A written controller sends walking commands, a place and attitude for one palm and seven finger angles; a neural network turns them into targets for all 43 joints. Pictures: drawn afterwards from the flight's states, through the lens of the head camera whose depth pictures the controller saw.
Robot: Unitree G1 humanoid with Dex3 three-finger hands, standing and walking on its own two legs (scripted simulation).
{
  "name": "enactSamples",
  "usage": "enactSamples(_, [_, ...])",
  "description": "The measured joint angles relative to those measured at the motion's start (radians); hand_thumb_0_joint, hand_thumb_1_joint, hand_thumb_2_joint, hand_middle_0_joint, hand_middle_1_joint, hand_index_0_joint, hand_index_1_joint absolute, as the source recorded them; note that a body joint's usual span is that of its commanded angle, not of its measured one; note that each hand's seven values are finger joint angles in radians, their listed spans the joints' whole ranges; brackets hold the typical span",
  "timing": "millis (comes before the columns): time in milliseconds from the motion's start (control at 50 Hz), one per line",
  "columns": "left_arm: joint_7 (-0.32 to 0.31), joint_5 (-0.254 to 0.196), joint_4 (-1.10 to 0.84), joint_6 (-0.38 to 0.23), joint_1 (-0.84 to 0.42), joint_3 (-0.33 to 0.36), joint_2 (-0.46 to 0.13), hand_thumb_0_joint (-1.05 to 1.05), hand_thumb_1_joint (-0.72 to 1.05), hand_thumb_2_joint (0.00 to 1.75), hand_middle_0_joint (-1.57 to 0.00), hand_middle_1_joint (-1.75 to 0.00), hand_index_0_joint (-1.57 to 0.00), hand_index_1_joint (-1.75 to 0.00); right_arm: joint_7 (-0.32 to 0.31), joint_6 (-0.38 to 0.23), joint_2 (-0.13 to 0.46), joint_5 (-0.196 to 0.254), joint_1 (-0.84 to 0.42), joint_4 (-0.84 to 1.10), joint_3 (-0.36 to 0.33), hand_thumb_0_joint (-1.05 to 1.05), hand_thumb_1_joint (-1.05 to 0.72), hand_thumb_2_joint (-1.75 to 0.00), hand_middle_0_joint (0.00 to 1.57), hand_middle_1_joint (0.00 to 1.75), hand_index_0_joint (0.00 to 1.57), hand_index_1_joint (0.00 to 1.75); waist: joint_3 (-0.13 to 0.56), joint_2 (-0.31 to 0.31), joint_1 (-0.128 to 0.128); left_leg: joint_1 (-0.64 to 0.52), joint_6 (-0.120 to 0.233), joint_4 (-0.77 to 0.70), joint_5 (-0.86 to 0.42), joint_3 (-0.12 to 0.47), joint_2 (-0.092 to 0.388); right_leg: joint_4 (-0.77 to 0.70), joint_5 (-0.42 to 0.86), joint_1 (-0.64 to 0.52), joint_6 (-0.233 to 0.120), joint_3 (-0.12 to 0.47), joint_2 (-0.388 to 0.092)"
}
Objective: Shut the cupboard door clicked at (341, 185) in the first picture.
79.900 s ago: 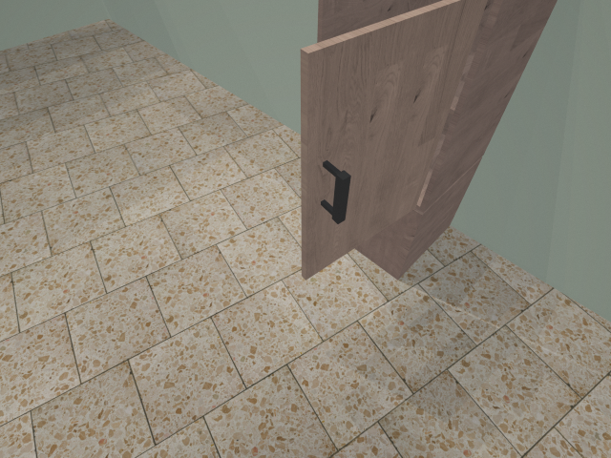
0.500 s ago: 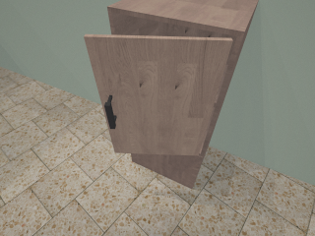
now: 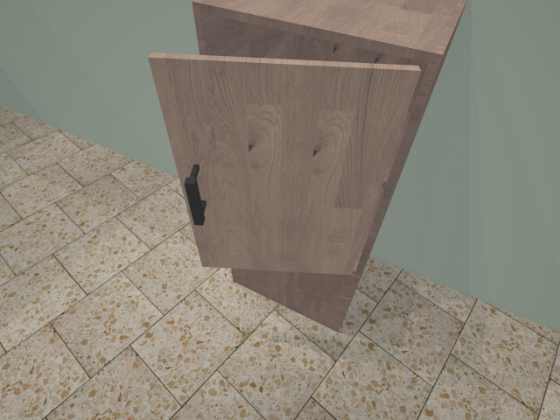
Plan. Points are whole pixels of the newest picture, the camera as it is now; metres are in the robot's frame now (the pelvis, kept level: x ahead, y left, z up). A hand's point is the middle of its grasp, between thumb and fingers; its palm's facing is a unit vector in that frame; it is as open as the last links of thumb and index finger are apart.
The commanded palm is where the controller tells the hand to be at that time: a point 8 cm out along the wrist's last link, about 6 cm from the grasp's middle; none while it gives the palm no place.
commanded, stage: look again from close up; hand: left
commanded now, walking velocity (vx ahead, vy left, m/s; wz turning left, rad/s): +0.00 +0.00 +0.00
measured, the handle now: (197, 195) +0.54 +0.21 -0.03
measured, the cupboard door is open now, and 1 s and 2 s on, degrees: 24 24 24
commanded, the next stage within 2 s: shuffle to correct the standing spot in 0.24 s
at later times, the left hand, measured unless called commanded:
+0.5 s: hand out of the picture +0.01 +0.16 -0.18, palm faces +0.02 -0.98 -0.17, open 7.4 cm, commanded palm none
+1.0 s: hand out of the picture +0.09 +0.17 -0.17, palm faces +0.03 -0.98 -0.21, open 7.3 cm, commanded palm none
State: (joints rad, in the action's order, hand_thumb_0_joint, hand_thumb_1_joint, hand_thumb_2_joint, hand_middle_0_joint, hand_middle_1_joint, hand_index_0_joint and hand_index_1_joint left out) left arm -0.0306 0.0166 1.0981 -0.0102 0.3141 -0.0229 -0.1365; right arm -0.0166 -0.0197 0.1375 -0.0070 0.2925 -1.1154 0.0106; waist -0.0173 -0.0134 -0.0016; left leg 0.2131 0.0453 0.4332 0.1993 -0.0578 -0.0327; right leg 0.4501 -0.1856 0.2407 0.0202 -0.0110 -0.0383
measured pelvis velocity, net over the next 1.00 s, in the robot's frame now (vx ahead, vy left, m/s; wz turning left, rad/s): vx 0.08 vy -0.01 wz -0.02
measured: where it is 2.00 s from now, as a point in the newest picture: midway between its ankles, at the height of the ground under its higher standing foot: outside the picture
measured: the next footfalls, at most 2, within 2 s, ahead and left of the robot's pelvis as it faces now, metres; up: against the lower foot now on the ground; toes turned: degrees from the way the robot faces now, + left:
none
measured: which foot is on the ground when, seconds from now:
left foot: down 0.00-1.00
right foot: down 0.00-1.00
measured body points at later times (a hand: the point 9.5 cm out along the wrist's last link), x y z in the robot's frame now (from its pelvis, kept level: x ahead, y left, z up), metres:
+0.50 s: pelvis +0.02 -0.01 +0.00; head +0.02 +0.00 +0.45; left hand +0.01 +0.21 -0.16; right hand +0.01 -0.23 -0.16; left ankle +0.02 +0.09 -0.74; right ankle +0.04 -0.13 -0.74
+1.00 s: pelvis +0.08 -0.01 +0.00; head +0.10 -0.01 +0.45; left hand +0.09 +0.22 -0.16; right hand +0.07 -0.22 -0.16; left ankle +0.03 +0.09 -0.73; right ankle +0.04 -0.13 -0.73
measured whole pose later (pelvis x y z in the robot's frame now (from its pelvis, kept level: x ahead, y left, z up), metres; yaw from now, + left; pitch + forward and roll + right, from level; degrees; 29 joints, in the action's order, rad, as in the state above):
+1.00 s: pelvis +0.08 -0.01 +0.00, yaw -1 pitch -1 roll +0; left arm -0.06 0.01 1.06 0.00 0.29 0.02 -0.14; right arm -0.06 -0.01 0.12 -0.01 0.28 -1.10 -0.02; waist -0.06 0.00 0.00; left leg 0.14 0.02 0.51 0.29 -0.08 -0.01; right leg 0.61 -0.26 0.21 0.00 -0.03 -0.03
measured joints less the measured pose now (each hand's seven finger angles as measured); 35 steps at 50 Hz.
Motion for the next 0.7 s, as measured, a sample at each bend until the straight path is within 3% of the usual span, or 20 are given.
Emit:
enactSamples(420, [-0.003,0.001,-0.002,-0.001,-0.014,0.010,-0.011,0.01,0.91,0.90,-0.20,-0.30,-0.20,-0.30,-0.004,0.000,0.011,-0.002,-0.021,-0.016,-0.002,0.00,-0.91,-0.90,0.20,0.30,0.20,0.30,-0.006,0.002,0.002,-0.037,-0.011,-0.013,0.015,-0.001,0.012,-0.011,-0.014,-0.034,-0.009,0.001,0.012])
enactSamples(540, [0.009,0.009,-0.015,0.007,0.026,0.028,-0.007,0.01,0.91,0.90,-0.20,-0.30,-0.20,-0.30,0.004,0.013,0.013,-0.011,0.021,-0.010,-0.009,0.00,-0.91,-0.90,0.20,0.30,0.20,0.30,0.013,0.005,0.008,-0.019,-0.008,0.053,0.072,-0.002,0.017,0.049,-0.072,-0.017,-0.024,0.003,0.018])
enactSamples(700, [0.016,0.008,-0.008,0.000,0.080,0.046,0.000,0.01,0.91,0.90,-0.20,-0.30,-0.20,-0.30,-0.001,-0.009,0.009,-0.008,0.070,-0.005,-0.010,0.00,-0.91,-0.90,0.20,0.30,0.20,0.30,0.009,-0.002,0.011,-0.026,-0.003,0.119,0.152,-0.009,0.014,0.121,-0.149,-0.019,-0.018,0.012,0.014])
